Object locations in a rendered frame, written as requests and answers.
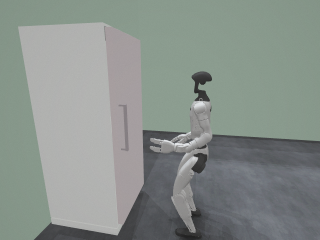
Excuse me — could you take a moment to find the humanoid robot head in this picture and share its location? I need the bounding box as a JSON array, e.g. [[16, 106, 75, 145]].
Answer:
[[191, 71, 212, 102]]

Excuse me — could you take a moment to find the robot right hand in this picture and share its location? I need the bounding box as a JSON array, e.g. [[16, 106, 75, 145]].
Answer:
[[171, 134, 188, 144]]

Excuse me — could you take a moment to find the robot left thigh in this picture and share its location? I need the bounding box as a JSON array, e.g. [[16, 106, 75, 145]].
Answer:
[[173, 154, 206, 201]]

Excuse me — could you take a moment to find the robot right forearm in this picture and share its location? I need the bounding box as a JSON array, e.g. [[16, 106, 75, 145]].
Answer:
[[185, 132, 192, 140]]

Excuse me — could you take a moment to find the fridge door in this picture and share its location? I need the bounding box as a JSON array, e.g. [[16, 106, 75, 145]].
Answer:
[[105, 27, 144, 225]]

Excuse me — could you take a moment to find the robot left upper arm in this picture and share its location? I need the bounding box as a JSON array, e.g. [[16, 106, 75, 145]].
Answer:
[[193, 101, 213, 142]]

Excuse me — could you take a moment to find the robot left forearm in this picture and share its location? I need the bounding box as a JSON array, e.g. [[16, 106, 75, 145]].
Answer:
[[174, 133, 211, 153]]

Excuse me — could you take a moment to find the robot left hand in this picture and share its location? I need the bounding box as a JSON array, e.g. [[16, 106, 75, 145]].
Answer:
[[150, 138, 175, 154]]

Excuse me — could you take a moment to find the handle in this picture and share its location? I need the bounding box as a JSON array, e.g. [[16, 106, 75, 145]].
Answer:
[[118, 104, 129, 151]]

